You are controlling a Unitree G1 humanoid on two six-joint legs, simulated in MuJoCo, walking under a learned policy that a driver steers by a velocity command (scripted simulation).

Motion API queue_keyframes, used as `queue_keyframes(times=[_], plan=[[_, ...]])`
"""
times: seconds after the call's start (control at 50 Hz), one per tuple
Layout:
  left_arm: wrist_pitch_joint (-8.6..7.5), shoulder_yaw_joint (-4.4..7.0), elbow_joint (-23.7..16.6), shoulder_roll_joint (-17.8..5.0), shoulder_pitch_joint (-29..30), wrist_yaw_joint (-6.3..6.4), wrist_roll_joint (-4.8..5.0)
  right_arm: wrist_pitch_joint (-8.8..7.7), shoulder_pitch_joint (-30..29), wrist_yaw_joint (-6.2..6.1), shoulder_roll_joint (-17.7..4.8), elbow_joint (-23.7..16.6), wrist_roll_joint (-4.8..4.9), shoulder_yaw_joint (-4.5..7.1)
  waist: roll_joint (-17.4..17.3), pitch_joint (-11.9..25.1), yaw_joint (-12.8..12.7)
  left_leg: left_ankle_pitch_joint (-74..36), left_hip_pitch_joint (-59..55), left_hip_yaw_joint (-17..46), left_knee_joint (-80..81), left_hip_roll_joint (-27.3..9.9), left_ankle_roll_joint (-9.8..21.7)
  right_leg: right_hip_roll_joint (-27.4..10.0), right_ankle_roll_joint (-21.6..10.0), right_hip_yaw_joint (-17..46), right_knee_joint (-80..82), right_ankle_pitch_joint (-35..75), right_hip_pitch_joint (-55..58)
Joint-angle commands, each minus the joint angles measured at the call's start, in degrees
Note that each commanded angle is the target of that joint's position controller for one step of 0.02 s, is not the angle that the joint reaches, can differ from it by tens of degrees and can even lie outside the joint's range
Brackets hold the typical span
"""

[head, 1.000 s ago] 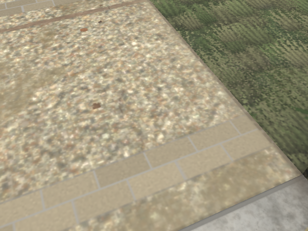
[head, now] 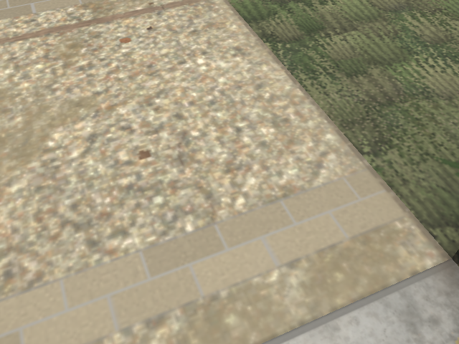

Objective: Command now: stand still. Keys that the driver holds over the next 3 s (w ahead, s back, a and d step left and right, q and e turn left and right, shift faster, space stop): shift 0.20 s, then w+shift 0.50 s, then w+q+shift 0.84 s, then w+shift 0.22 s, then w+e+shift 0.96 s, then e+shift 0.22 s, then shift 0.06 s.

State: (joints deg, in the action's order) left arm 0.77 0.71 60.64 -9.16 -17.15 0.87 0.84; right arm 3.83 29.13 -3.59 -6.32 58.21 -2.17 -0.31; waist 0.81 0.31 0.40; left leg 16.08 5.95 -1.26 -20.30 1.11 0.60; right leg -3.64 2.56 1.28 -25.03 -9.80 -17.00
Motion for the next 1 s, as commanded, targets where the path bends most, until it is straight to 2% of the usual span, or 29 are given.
queue_keyframes(times=[0.02,0.2,0.22,0.24,0.3,0.36,0.42,0.46,0.5,0.52,0.54,0.56,0.58,0.6,0.62,0.66,0.68,0.72,0.76,0.78,0.8,0.84,0.86,0.9,0.92,0.94,0.96,0.98,1.0], plan=[[-0.52,0.84,-1.1,-4.9,-3.9,0.21,0.07,0.30,9.0,-0.05,-3.9,-0.1,-0.08,0.92,-0.4,-4.3,0.2,-13.3,2.7,2.1,4.0,-3.8,4.2,-1.6,-2.5,-0.6,3.4,6.2,0.7],[-0.55,1.04,-1.2,-5.2,-4.9,0.53,0.02,0.23,8.9,0.11,-4.1,-1.2,0.15,1.38,-0.8,-4.3,0.1,-14.8,2.1,2.3,4.6,-3.7,4.4,-1.8,-2.0,-1.1,3.3,6.8,1.6],[-0.37,1.50,-0.9,-6.1,-5.3,0.78,0.65,0.26,9.6,-0.06,-5.8,-1.6,0.69,2.04,-1.0,-2.6,0.8,-3.1,0.9,2.5,4.5,-3.2,6.4,0.3,-2.7,-3.3,0.7,-6.2,0.8],[-0.47,1.77,-2.5,-6.3,-2.5,1.11,1.42,0.01,7.4,-0.30,-7.8,-3.8,0.97,2.60,-3.4,-4.5,1.8,13.8,1.9,6.4,6.6,-5.3,9.1,2.0,-3.4,-5.1,-2.4,-17.6,-4.6],[-3.10,0.34,-10.3,-3.1,9.8,0.46,0.98,-1.63,4.9,-1.42,-16.9,-7.5,0.79,5.30,-12.2,-11.2,5.5,29.3,3.0,28.3,15.9,-22.6,18.4,-0.6,-3.2,-2.8,-32.9,-10.7,-27.6],[-5.07,-0.75,-14.1,-2.5,6.8,-2.43,0.73,-4.39,-2.8,-1.32,-12.4,-9.5,2.05,3.52,-5.6,-7.8,0.4,10.6,-2.2,19.6,12.6,-19.7,14.1,-3.4,-4.1,1.4,-38.4,-9.4,-34.1],[-6.37,-2.05,-16.9,-1.5,7.1,-3.93,0.25,-5.00,-5.1,-0.61,-12.6,-10.7,3.29,2.71,-4.7,-4.5,-1.1,1.1,4.2,9.9,15.7,-15.7,13.3,-1.4,-4.2,-5.3,-22.3,-10.9,-15.3],[-6.25,-0.90,-16.8,-4.6,1.2,-3.58,0.59,-4.49,-7.0,0.06,-15.9,-10.6,2.33,3.29,-5.8,-3.5,-4.6,-7.2,4.2,9.4,13.7,-17.5,14.6,-1.2,-6.5,-5.4,-14.7,-3.9,-6.6],[-6.40,2.38,-14.6,-10.4,-10.1,-2.81,0.91,-4.37,-9.3,1.51,-15.5,-10.9,2.42,2.77,-2.3,1.1,-11.4,-33.5,3.5,2.2,-7.7,-11.6,12.6,3.2,-7.5,-6.1,-1.1,1.5,7.8],[-6.17,3.66,-11.4,-13.5,-19.2,-2.65,0.83,-5.44,-12.7,2.59,-13.9,-13.1,1.82,1.97,2.7,4.7,-13.9,-30.7,16.6,-0.3,-24.4,-8.0,10.8,-0.4,-6.6,1.3,-1.2,0.8,22.3],[-4.94,3.30,-9.4,-15.4,-24.6,-2.67,0.32,-7.70,-17.3,4.25,-4.9,-16.5,0.80,-1.05,18.2,6.8,-11.8,-1.8,31.3,-1.5,-47.9,0.3,7.3,-10.4,-7.1,18.9,1.1,2.8,28.1],[-4.89,1.97,-12.9,-13.4,-20.7,-1.87,-1.27,-9.91,-9.5,5.20,-0.5,-15.3,2.91,-1.33,19.4,15.6,-8.2,1.7,46.5,14.8,-77.3,7.1,5.1,-18.7,-15.9,48.4,10.6,-30.6,33.1],[-4.96,0.86,-11.7,-10.5,-14.5,-1.60,-2.87,-11.65,-16.6,6.22,0.0,-18.8,4.64,-1.68,11.0,7.7,-6.0,1.5,62.7,17.7,-103.5,5.6,4.7,-21.8,-16.5,49.6,12.2,-35.5,28.5],[-4.69,-0.46,-10.2,-8.0,-12.1,-1.69,-4.18,-13.20,-28.0,7.49,3.1,-25.5,4.89,-3.94,6.1,-1.9,-5.2,1.0,78.9,15.1,-118.7,2.9,5.7,-21.6,-15.4,38.0,8.6,-25.1,24.3],[-4.90,-1.77,-8.6,-4.5,-11.6,-2.39,-4.96,-13.64,-30.1,7.94,5.7,-27.9,4.85,-5.82,2.4,-3.4,-4.1,1.0,86.5,13.9,-129.2,1.3,6.5,-19.7,-14.1,29.4,5.8,-15.4,22.9],[-5.22,-3.63,-5.4,0.6,-11.6,-3.48,-5.24,-12.93,-27.9,9.48,6.4,-29.7,5.10,-7.08,0.9,-2.1,0.6,-2.8,89.5,14.8,-139.0,-0.2,8.6,-16.8,-11.1,17.8,3.5,-6.1,13.9],[-5.12,-3.86,-5.4,0.0,-8.8,-4.15,-4.55,-12.02,-28.1,10.16,7.0,-30.7,5.02,-8.09,1.0,-2.8,3.1,-6.5,88.9,13.8,-137.3,-0.8,8.7,-15.8,-9.4,12.5,5.2,-6.4,6.2],[-6.05,-3.95,-7.1,-2.9,2.0,-4.55,-4.93,-9.59,-29.0,9.37,0.7,-31.6,5.25,-7.92,4.2,-5.3,8.9,-12.8,70.2,8.0,-114.4,-0.8,5.7,-10.7,-8.2,-1.5,18.2,-10.1,-20.3],[-8.96,-5.22,-4.4,-0.7,-1.6,-3.48,-1.50,-6.81,-37.6,6.24,-2.5,-31.9,6.02,-7.58,5.9,-7.7,5.2,-14.0,52.0,-4.4,-97.1,-1.1,3.7,-7.0,-11.4,-9.7,30.8,-0.7,-32.7],[-9.46,-4.55,-2.1,-3.8,-5.4,-2.65,-0.66,-6.54,-39.0,5.63,-1.9,-32.6,5.59,-7.95,7.3,-3.8,4.4,-13.2,46.1,-8.3,-90.3,-3.9,3.7,-7.8,-11.4,-10.2,34.7,3.9,-25.6],[-9.03,-4.45,-0.5,-4.4,-9.9,-2.29,0.30,-6.63,-39.0,5.49,-3.0,-31.8,4.83,-7.24,2.7,1.1,3.3,-11.8,39.0,-11.9,-83.1,-1.9,6.7,-5.3,-9.2,-16.1,31.2,26.9,-16.1],[-6.81,-1.80,1.1,-15.1,-19.1,-0.64,-0.24,-7.34,-38.7,6.18,-5.2,-32.1,3.53,-5.72,7.6,10.0,4.9,2.6,32.8,-15.8,-64.8,1.6,9.4,-9.5,-9.5,-15.8,20.6,86.5,9.8],[-6.04,-0.57,-0.2,-19.6,-16.6,0.94,-1.06,-7.16,-35.3,7.26,-6.0,-30.7,3.36,-4.57,13.5,11.8,7.8,15.6,34.9,-17.9,-63.4,3.9,8.8,-13.2,-10.4,-14.5,15.1,106.1,20.7],[-3.79,0.56,-4.8,-19.5,-8.4,2.57,-4.23,-5.77,-24.9,7.40,-9.8,-27.5,4.59,-2.35,16.2,13.9,9.7,30.0,36.4,-12.1,-53.8,5.5,11.2,-18.7,-13.0,-14.7,-6.1,115.6,33.7],[-4.27,1.19,-9.9,-20.2,-2.1,3.19,-3.50,-5.63,-15.5,8.15,-14.6,-24.8,3.24,-0.26,12.7,17.8,13.2,20.0,21.8,-1.3,-42.0,4.9,12.6,-18.0,-16.4,-14.0,-19.2,112.6,25.7],[-6.03,0.55,-15.8,-14.9,2.8,2.10,-2.29,-5.52,-9.7,9.01,-20.3,-22.7,1.20,1.99,-4.7,17.6,13.1,29.4,7.6,21.3,-24.2,-0.1,17.6,-10.1,-16.2,-8.6,-37.3,83.3,3.6],[-9.02,-1.09,-20.8,-5.6,12.3,-1.15,-3.66,-5.17,-8.1,7.92,-21.8,-19.4,1.69,2.96,-25.6,8.1,10.6,38.5,4.8,51.6,-0.5,-5.6,25.1,9.4,-12.4,-1.7,-67.4,9.4,-26.2],[-12.17,-0.53,-26.6,-2.5,17.6,-4.80,-4.41,-6.67,-6.9,7.01,-8.0,-16.2,-0.03,-1.02,-17.5,2.2,5.2,33.0,7.0,58.5,1.9,-7.1,20.5,9.3,-15.1,10.3,-94.1,1.6,-39.2],[-12.90,-2.29,-31.7,0.7,21.2,-6.85,-3.20,-7.53,-3.2,7.27,-2.3,-13.9,-0.02,-2.61,-10.6,-2.1,2.9,24.3,10.3,49.8,-3.5,-5.8,16.8,7.3,-16.6,9.3,-100.7,-1.9,-47.1]])
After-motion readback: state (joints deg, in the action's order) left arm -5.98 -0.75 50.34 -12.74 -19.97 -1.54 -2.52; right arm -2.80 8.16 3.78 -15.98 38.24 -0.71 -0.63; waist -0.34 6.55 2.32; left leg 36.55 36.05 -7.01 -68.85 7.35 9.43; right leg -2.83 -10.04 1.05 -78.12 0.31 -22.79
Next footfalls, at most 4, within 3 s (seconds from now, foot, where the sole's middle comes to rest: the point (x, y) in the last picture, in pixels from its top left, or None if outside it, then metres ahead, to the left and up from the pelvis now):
0.52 right None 0.13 -0.17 -0.78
0.92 left None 0.33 -0.01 -0.58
1.34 right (280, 233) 0.75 -0.12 -0.58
1.76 left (109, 199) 0.88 0.40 -0.58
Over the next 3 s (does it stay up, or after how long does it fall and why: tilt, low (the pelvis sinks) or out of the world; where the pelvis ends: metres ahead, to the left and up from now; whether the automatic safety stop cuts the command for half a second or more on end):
stays up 1.65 0.76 0.18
